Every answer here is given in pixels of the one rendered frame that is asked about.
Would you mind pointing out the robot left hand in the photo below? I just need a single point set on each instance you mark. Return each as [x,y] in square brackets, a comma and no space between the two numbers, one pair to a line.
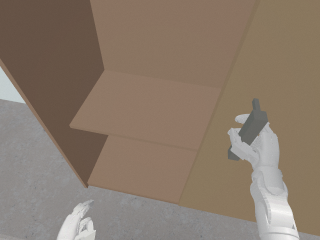
[73,228]

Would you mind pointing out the wardrobe door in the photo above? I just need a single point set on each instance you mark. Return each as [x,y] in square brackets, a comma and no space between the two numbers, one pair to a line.
[277,61]

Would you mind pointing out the robot right hand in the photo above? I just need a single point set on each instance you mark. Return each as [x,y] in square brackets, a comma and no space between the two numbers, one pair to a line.
[266,146]

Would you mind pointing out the handle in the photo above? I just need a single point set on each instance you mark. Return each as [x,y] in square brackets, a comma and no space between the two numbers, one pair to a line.
[251,128]

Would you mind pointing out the right robot forearm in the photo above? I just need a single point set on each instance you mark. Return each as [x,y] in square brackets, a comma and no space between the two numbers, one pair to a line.
[274,216]

